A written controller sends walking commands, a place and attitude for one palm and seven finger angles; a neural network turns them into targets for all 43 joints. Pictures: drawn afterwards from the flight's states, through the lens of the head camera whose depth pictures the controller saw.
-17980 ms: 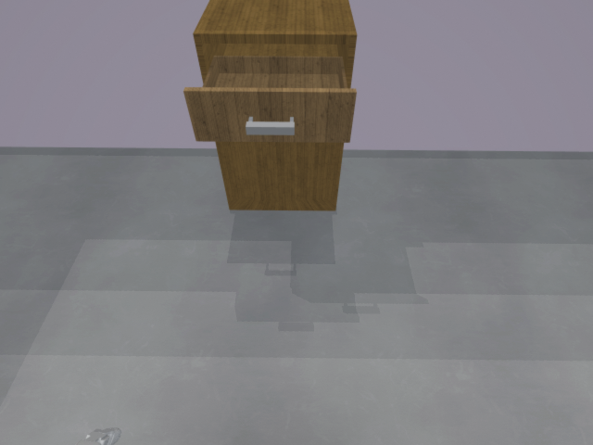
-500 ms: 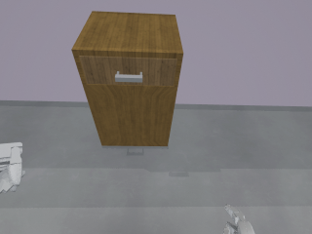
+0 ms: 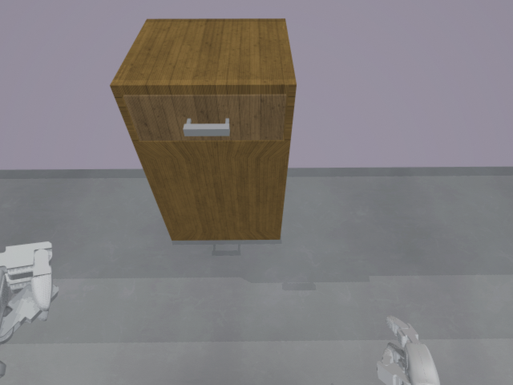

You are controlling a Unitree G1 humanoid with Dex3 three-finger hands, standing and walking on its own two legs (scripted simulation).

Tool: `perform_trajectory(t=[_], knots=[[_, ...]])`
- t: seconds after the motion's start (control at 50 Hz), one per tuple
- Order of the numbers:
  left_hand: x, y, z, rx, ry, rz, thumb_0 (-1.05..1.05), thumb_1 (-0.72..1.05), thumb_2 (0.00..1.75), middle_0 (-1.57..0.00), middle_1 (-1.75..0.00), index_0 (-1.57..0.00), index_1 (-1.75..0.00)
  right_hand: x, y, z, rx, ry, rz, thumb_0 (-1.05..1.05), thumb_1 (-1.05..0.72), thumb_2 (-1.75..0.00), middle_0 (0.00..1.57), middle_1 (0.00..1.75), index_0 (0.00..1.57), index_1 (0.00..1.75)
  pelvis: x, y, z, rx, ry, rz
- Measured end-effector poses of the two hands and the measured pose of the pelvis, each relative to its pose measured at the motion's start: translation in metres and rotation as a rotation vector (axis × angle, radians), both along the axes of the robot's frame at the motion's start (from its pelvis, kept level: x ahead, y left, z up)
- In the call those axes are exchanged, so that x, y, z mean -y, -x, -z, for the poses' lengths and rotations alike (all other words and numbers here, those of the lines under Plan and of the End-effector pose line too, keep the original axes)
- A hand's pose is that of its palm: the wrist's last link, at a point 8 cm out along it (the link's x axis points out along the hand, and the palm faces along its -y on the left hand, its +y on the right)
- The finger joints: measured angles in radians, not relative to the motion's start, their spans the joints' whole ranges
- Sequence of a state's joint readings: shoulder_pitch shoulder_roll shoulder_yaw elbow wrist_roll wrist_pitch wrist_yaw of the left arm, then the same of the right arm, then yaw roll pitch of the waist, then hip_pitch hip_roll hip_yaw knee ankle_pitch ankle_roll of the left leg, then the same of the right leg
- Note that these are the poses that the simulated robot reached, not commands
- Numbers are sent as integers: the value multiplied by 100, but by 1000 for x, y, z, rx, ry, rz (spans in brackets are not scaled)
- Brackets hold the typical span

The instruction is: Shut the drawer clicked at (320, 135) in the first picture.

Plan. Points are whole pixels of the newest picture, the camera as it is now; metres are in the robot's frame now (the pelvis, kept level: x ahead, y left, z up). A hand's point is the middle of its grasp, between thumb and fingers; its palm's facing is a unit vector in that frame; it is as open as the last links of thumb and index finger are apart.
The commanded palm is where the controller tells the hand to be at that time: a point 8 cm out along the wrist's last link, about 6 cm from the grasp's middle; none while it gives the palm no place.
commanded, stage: let the arm hang, fingers relaxed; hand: left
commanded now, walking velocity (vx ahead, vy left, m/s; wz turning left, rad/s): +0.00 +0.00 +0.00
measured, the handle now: (207, 125) +0.79 +0.19 -0.09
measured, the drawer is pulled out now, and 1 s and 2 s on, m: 0.00 0.00 0.00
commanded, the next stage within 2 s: look to check the result in 1.10 s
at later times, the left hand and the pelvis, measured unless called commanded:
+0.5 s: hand out of the picture -0.09 +0.22 -0.17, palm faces +0.06 -0.97 -0.22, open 4.4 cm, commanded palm none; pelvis -0.02 +0.03 +0.00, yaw +3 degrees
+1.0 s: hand out of the picture -0.03 +0.18 -0.18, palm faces +0.06 -0.98 -0.16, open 7.2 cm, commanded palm none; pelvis -0.02 +0.02 +0.00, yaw +2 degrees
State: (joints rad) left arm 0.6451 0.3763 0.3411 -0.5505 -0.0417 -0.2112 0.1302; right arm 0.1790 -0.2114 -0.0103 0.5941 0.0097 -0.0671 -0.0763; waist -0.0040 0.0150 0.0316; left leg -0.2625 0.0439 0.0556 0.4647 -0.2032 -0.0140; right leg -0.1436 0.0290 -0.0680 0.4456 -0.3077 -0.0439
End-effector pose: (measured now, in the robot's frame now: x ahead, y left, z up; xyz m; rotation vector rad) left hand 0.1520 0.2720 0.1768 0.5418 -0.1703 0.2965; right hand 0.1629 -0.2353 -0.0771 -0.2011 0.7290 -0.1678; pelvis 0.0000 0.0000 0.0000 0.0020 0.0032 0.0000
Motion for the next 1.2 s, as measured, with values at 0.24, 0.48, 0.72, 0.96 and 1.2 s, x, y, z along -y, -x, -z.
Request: perform_trajectory(t=[0.24,0.48,0.72,0.96,1.2], knots=[[9,76,296,-1133,446,-191,0,91,90,-120,-140,-120,-140,-7,66,51,-314,-3,-37,1,-91,-90,20,30,20,30,-16,17,14,23,-1,-46],[3,243,317,-1607,559,-425,1,91,90,-76,-95,-76,-94,-35,190,61,-737,-36,38,1,-91,-90,20,30,20,30,-26,24,0,9,20,-55],[22,243,314,-1613,577,-409,0,91,90,-33,-45,-33,-45,-62,202,72,-733,-121,68,1,-91,-90,20,30,20,30,-32,23,-2,20,5,-38],[44,189,324,-1500,590,-313,1,93,90,-21,-31,-21,-31,-60,201,73,-706,-137,96,1,-92,-90,20,30,20,30,-24,18,-1,27,1,-32],[49,194,321,-1520,590,-343,0,92,90,-20,-30,-20,-30,-54,205,74,-740,-145,104,1,-91,-90,20,30,20,30,-16,12,-1,26,1,-31]])
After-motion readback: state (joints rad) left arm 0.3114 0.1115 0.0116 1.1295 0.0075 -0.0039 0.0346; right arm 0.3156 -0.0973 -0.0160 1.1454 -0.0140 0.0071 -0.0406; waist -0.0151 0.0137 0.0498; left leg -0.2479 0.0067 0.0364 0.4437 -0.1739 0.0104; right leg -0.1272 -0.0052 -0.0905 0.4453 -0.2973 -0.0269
